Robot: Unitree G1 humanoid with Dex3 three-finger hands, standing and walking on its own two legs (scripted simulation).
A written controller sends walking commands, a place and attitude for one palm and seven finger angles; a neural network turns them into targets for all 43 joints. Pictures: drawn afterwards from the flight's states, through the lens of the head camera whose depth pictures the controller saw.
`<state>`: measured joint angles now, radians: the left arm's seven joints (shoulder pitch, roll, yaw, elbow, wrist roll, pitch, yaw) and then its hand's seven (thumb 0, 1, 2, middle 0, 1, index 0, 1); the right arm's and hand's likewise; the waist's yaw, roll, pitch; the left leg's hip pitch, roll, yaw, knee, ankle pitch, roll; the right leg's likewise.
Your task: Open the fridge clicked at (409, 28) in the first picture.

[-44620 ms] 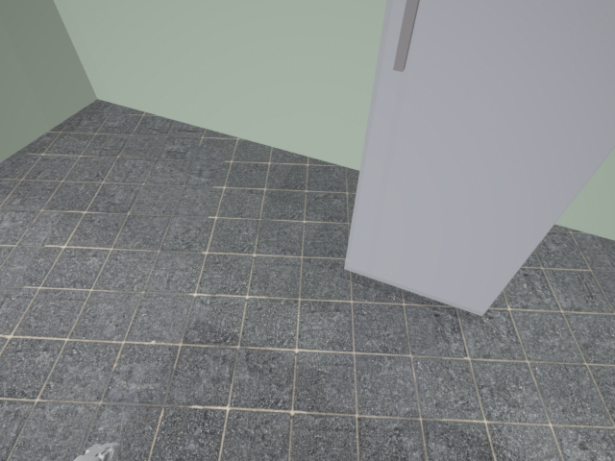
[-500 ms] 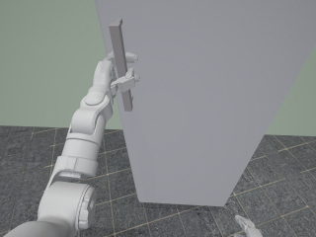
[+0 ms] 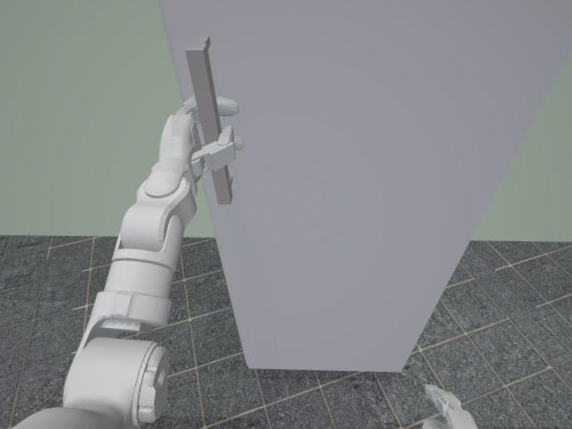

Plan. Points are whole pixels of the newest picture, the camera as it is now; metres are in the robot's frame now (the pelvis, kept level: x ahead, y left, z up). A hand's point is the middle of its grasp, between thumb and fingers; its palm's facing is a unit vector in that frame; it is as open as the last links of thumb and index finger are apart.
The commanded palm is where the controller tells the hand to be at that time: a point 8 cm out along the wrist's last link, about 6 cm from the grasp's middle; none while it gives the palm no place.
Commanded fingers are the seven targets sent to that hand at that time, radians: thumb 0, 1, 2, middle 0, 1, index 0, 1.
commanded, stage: grip the handle and tug to test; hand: left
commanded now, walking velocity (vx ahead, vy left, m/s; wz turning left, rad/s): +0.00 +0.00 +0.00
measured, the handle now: (215, 129) +0.45 +0.13 +0.23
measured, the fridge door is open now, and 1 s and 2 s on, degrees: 0 7 29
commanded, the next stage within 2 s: pull the door a little, standing still in 0.16 s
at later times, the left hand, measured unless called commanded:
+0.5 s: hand (226, 151) +0.40 +0.10 +0.22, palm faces -0.01 -1.00 -0.01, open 5.6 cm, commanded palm +0.35 +0.15 +0.22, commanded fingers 0.00 0.90 0.90 -0.45 -1.40 -0.45 -1.40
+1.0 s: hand (222, 181) +0.35 +0.10 +0.21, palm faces +0.01 -0.98 -0.21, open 6.6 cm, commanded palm +0.32 +0.16 +0.21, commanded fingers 0.00 0.90 0.90 -0.45 -1.40 -0.45 -1.40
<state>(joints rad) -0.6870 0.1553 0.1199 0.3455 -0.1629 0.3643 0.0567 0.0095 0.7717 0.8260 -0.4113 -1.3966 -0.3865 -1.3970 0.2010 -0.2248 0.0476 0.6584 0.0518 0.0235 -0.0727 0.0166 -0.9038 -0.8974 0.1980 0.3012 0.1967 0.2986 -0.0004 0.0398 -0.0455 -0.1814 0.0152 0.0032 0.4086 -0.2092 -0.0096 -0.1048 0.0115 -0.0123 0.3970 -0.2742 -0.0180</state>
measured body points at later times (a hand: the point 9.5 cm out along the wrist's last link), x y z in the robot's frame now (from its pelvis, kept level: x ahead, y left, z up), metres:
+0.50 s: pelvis +0.04 -0.01 +0.00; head +0.02 -0.03 +0.45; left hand +0.40 +0.16 +0.23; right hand +0.24 -0.23 -0.09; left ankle +0.01 +0.13 -0.74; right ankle -0.04 -0.11 -0.74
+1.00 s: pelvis +0.12 -0.02 +0.01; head +0.11 -0.05 +0.46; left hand +0.34 +0.15 +0.23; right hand +0.30 -0.25 -0.07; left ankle +0.02 +0.13 -0.71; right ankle -0.02 -0.09 -0.71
